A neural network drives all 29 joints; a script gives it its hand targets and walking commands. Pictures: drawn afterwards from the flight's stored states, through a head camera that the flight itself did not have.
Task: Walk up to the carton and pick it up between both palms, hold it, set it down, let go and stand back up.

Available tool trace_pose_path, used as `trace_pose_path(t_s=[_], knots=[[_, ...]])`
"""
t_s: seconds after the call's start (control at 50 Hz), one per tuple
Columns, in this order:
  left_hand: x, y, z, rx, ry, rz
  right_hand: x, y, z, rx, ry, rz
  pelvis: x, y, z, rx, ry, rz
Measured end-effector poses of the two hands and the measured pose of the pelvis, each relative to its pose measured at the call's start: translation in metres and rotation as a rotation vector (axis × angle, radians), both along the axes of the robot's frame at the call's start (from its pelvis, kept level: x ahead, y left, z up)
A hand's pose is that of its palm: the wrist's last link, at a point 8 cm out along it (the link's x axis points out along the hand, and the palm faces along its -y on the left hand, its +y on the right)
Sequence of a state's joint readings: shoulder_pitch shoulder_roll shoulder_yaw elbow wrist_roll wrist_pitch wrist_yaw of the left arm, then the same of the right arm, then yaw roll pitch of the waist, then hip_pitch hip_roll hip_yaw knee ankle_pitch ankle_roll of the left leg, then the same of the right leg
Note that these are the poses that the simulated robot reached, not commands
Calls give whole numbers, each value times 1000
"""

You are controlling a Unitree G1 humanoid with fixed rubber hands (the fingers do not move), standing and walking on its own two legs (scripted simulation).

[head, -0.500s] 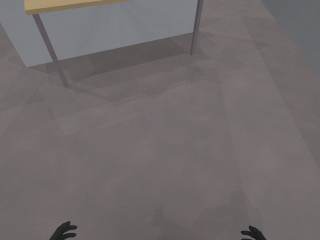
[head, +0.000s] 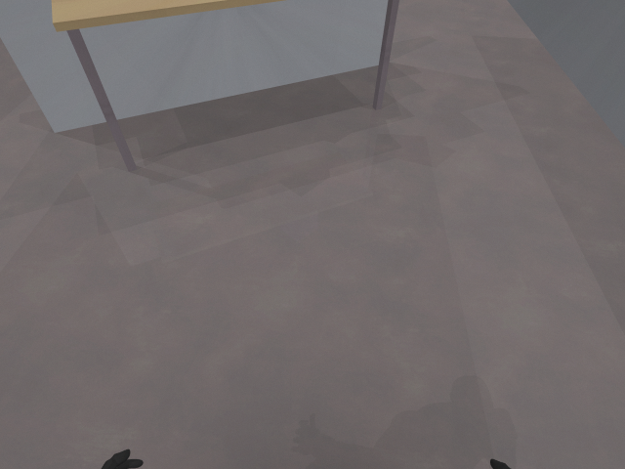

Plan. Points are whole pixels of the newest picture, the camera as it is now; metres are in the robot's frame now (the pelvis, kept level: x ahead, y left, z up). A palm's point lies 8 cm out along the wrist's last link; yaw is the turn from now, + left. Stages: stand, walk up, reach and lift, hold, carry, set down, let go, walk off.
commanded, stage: stand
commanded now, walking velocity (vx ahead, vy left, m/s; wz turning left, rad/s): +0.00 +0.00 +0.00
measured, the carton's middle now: out of the picture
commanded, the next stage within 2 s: none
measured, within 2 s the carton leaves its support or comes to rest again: neither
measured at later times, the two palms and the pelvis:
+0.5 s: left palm out of the picture +0.07 +0.28 -0.10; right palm out of the picture +0.05 -0.27 -0.12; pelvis -0.02 +0.00 +0.01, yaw +0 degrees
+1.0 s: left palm out of the picture +0.04 +0.28 -0.10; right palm out of the picture +0.02 -0.27 -0.12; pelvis -0.04 +0.00 +0.02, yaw +0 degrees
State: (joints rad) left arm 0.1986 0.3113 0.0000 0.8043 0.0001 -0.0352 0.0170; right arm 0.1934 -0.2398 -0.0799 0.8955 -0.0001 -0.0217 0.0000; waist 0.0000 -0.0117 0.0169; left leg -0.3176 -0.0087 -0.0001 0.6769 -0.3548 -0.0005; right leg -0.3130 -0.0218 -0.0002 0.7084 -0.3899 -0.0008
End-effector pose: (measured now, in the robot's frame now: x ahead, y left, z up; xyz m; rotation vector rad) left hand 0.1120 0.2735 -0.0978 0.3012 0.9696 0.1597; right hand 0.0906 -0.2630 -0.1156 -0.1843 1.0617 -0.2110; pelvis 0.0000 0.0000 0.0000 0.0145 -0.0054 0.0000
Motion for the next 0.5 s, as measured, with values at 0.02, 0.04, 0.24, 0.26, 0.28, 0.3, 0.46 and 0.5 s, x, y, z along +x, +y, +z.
trace_pose_path(t_s=[0.02,0.04,0.24,0.26,0.28,0.3,0.46,0.5], knots=[[-1,0,0,0,2,1,-1,-1,0,0,2,-1,-1,0,0,0,-1,0],[-3,0,0,1,4,2,-2,-1,0,0,4,-1,-1,-1,0,1,-2,0],[-17,0,-2,4,40,14,-16,-3,-2,5,36,-9,-7,-3,3,4,-2,0],[-19,0,-2,5,43,15,-17,-3,-2,5,39,-10,-8,-3,3,4,-2,0],[-20,0,-2,5,46,15,-18,-3,-2,5,42,-11,-9,-3,3,4,-1,0],[-22,1,-2,6,49,16,-20,-3,-2,6,46,-11,-9,-3,4,4,-1,0],[-36,3,-2,6,83,26,-33,-3,-2,5,83,-17,-15,-2,7,5,4,1],[-39,4,-3,6,93,29,-36,-3,-2,6,92,-19,-17,-2,8,5,5,1]])
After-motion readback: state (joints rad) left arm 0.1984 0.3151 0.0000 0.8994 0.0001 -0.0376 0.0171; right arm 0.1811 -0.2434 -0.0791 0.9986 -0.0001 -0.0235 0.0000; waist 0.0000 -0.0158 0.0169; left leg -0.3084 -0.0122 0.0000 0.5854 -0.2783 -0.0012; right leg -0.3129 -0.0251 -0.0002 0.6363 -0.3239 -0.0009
